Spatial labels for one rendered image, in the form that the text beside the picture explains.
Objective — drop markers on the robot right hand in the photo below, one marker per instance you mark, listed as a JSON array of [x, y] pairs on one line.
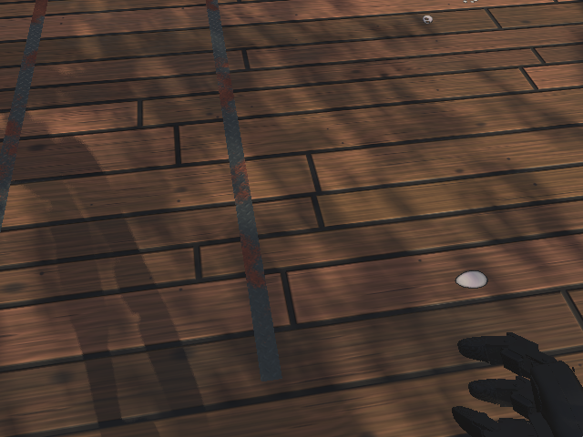
[[552, 399]]

